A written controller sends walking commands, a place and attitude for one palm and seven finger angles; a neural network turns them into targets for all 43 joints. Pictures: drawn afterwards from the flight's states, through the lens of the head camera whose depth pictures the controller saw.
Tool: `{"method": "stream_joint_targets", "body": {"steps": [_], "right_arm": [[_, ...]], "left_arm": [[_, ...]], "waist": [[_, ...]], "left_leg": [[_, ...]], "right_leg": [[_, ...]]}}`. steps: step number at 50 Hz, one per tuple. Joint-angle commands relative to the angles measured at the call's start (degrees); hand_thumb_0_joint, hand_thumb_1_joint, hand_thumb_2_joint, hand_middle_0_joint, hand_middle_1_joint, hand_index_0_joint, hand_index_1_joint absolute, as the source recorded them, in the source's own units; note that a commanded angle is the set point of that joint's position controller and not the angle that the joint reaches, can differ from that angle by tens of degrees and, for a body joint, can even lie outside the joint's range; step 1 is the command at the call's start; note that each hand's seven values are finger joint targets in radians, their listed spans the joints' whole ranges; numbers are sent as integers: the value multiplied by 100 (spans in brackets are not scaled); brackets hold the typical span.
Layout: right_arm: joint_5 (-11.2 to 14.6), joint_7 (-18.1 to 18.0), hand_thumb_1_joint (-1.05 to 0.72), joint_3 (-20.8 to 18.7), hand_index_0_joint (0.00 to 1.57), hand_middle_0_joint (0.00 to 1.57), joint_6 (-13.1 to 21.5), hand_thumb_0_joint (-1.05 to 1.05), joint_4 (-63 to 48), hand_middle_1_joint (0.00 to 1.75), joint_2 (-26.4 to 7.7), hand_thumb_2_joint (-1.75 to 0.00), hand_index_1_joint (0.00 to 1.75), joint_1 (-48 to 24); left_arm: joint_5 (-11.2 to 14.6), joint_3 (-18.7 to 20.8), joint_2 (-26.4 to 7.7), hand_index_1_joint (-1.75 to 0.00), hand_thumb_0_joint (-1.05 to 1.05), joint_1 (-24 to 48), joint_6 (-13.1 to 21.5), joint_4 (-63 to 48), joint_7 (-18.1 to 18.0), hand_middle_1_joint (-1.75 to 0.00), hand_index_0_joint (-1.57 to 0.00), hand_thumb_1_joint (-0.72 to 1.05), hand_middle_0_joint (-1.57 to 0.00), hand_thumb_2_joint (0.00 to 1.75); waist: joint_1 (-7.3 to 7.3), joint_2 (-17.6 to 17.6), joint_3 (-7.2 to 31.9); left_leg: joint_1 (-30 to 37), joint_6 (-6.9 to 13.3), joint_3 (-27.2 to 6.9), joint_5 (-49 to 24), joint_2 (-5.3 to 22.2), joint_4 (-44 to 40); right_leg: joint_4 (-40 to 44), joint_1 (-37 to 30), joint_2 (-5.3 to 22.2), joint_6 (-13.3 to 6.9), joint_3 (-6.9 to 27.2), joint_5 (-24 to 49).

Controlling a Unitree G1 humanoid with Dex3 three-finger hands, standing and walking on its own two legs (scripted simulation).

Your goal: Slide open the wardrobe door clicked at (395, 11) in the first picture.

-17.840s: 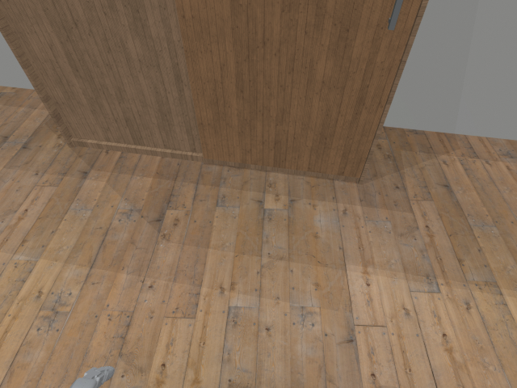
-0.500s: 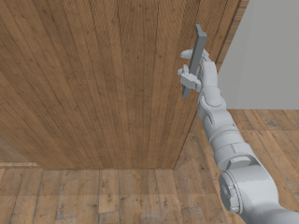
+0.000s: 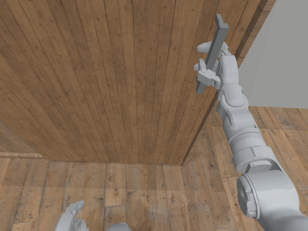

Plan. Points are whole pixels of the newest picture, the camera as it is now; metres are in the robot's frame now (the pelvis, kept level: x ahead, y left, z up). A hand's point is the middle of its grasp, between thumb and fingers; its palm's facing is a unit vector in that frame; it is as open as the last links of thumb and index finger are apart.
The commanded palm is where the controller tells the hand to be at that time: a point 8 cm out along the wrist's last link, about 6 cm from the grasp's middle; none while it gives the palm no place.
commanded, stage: step sideways, sliding the door along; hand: right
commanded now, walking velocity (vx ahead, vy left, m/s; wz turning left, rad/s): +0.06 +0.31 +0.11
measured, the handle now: (208, 58) +0.52 -0.08 +0.16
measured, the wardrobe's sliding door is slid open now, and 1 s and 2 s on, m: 0.01 0.15 0.52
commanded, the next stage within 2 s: none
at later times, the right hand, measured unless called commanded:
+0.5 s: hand (186, 72) +0.47 -0.03 +0.15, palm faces +0.12 +0.99 -0.12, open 6.1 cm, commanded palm +0.44 -0.01 +0.16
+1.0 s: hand (140, 67) +0.47 +0.09 +0.15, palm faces +0.30 +0.95 -0.10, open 6.1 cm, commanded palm +0.43 +0.11 +0.16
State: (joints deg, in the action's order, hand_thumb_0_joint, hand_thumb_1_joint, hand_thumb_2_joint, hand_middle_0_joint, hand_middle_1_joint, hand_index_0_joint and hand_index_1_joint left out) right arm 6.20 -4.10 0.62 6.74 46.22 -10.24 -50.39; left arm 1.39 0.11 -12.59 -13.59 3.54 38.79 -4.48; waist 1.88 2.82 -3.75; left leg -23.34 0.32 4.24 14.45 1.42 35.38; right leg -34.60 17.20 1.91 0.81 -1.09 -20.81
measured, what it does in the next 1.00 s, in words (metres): steps to the left: left foot, then right foot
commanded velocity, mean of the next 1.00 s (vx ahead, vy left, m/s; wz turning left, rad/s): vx -0.19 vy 0.27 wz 0.23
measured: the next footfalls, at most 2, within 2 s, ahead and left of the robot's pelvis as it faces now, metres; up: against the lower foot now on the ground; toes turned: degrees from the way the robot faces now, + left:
left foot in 0.58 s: +0.13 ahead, +0.27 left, +0.00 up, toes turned -1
right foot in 0.78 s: +0.06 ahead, +0.03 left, +0.00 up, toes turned -19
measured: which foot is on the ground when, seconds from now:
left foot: down 0.00-0.36, up 0.38-0.56, down 0.58-0.78, up 0.80-0.96, down 0.98-1.00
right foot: down 0.00-0.62, up 0.64-0.76, down 0.78-1.00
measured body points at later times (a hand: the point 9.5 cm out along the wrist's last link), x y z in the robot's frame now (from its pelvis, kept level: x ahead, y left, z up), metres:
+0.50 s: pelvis +0.02 +0.11 -0.01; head +0.13 +0.12 +0.43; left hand +0.22 +0.32 -0.14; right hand +0.46 -0.08 +0.16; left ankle +0.05 +0.22 -0.70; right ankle -0.02 -0.08 -0.73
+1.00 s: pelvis +0.11 +0.28 -0.02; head +0.20 +0.29 +0.42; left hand +0.35 +0.43 -0.12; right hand +0.45 +0.04 +0.15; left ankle +0.19 +0.35 -0.73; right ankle +0.03 +0.04 -0.72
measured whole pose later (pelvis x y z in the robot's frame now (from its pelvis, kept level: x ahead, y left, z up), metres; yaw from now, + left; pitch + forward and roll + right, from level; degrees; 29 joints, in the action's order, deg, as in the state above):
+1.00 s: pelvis +0.11 +0.28 -0.02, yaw -5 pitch -4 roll -1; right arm 4.8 -7.9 -2.9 6.9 4.0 -9.3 -24.2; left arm 1.4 -0.2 -10.3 -5.9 6.9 30.7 0.7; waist -7.0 4.0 -15.4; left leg -21.9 0.5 3.9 13.9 -0.8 40.7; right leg -36.4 7.2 17.2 8.4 -8.0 -21.1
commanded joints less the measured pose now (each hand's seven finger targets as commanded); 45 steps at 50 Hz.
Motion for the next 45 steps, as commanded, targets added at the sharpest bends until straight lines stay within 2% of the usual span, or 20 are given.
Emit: {"method": "stream_joint_targets", "body": {"steps": [1,7,10,11,15,16,17,18,21,25,28,29,31,32,33,36,37,39,41,45], "right_arm": [[-61,364,-90,371,45,45,644,0,-2143,140,59,-90,140,-3606],[-89,338,-90,738,45,45,591,0,-2583,140,476,-90,140,-3432],[-157,303,-90,791,45,45,438,0,-2642,140,455,-90,140,-2912],[-170,295,-90,841,45,45,428,0,-2676,140,554,-90,140,-2888],[-246,209,-90,1289,45,45,623,0,-3529,140,939,-90,140,-3220],[-191,200,-90,1367,45,45,688,0,-3707,140,946,-90,140,-3283],[-99,262,-90,1452,45,45,684,0,-3782,140,1007,-90,140,-3235],[-54,331,-90,1395,45,45,653,0,-3579,140,1081,-90,140,-3137],[-214,362,-90,1304,45,45,723,0,-3920,140,1009,-90,140,-3304],[-209,324,-90,1281,45,45,729,0,-4425,140,869,-90,140,-2851],[-291,229,-90,1065,45,45,716,0,-4762,140,494,-90,140,-2186],[-324,190,-90,1024,45,45,724,0,-4896,140,353,-90,140,-1986],[-388,167,-90,647,45,45,652,0,-4769,140,-26,-90,140,-1193],[-396,173,-90,829,45,45,677,0,-5118,140,135,-90,140,-1048],[-356,147,-90,926,45,45,681,0,-5474,140,314,-90,140,-1050],[-348,30,-90,1091,45,45,936,0,-6213,140,368,-90,140,-1114],[-294,86,-90,1195,45,45,974,0,-6314,140,447,-90,140,-1054],[-276,254,-90,1349,45,45,932,0,-6205,140,837,-90,140,-711],[-485,235,-90,1322,45,45,910,0,-6538,140,935,-90,140,-1202],[-509,185,-90,1168,45,45,840,0,-6313,140,649,-90,140,-312]], "left_arm": [[-63,315,-708,-30,0,-176,177,-566,-22,-30,-20,90,-20,90],[57,242,-659,-30,0,154,116,-756,59,-30,-20,90,-20,90],[171,255,-535,-30,0,523,149,-817,-69,-30,-20,90,-20,90],[156,242,-469,-30,0,634,192,-798,-104,-30,-20,90,-20,90],[21,152,-350,-30,0,583,339,-647,-113,-30,-20,90,-20,90],[9,236,-439,-30,0,459,314,-634,-107,-30,-20,90,-20,90],[29,411,-726,-30,0,394,277,-722,-7,-30,-20,90,-20,90],[67,450,-830,-30,0,472,190,-804,203,-30,-20,90,-20,90],[4,460,-753,-30,0,519,166,-871,379,-30,-20,90,-20,90],[71,391,-726,-30,0,624,181,-1132,338,-30,-20,90,-20,90],[231,269,-648,-30,0,803,251,-1251,284,-30,-20,90,-20,90],[278,235,-518,-30,0,784,279,-1260,257,-30,-20,90,-20,90],[217,313,-391,-30,0,1090,349,-1326,85,-30,-20,90,-20,90],[167,219,-220,-30,0,1032,439,-1276,29,-30,-20,90,-20,90],[111,138,-193,-30,0,1112,542,-1155,3,-30,-20,90,-20,90],[86,138,-205,-30,0,1019,517,-1112,62,-30,-20,90,-20,90],[71,271,-336,-30,0,979,462,-1172,99,-30,-20,90,-20,90],[84,451,-657,-30,0,915,399,-1365,415,-30,-20,90,-20,90],[15,416,-547,-30,0,879,477,-1514,584,-30,-20,90,-20,90],[-34,316,-468,-30,0,931,620,-1556,539,-30,-20,90,-20,90]], "waist": [[421,686,2441],[286,205,2456],[60,-1738,2463],[-51,-1638,2211],[287,-843,2479],[369,-641,2798],[329,406,3128],[79,684,3299],[235,607,2717],[249,1006,2570],[182,1053,2537],[163,467,2601],[-220,-1946,2551],[-276,-1836,2373],[-128,-1134,2346],[46,-1220,2858],[73,-1174,2987],[-157,550,3171],[-3,1429,2534],[-12,1432,2393]], "left_leg": [[-664,-22,-317,875,-159,1323],[1656,206,-388,-1435,37,-402],[2975,1053,-1861,-5116,1427,-860],[3010,1033,-1893,-5506,1518,-773],[2545,608,-701,-5372,1012,216],[1672,282,-529,-4260,781,784],[-30,-125,-503,-1089,132,1791],[-780,32,-966,1441,38,2647],[-1506,67,-1036,1481,244,2396],[-388,6,-158,797,-36,879],[1132,-47,227,-1581,-225,-552],[1791,88,-92,-3453,242,-674],[3182,841,-1622,-7702,1327,-317],[3262,861,-1719,-7950,1543,-210],[3267,857,-1691,-7957,1494,-154],[3008,538,-922,-7087,1087,535],[1915,221,-616,-5401,737,810],[-835,-97,-681,1537,-146,1833],[-1533,-25,-715,1403,-80,1546],[-602,-167,-237,360,-62,802]], "right_leg": [[311,-2738,1895,-977,1503,5927],[-586,-1301,1377,-515,364,4329],[-2255,641,10,90,13,-634],[-2587,996,-53,54,138,-1249],[316,-511,435,14,-84,693],[899,-1737,993,-220,234,2799],[598,-3232,2238,-885,1587,6181],[291,-3931,2836,-1180,1769,7019],[13,-3780,2887,-1278,1393,5918],[-181,-3212,2176,-620,174,5843],[-938,-2402,1470,-342,-527,5425],[-1478,-1704,1140,-306,-617,4741],[-2767,524,47,343,-384,-1235],[-2755,954,83,235,-33,-1844],[-1958,920,119,185,19,-1726],[278,-587,644,188,-264,1055],[538,-1849,1259,-117,100,3318],[360,-4434,2716,-1030,943,8794],[207,-4749,2608,-938,213,8013],[60,-3856,2221,-514,-491,6681]]}}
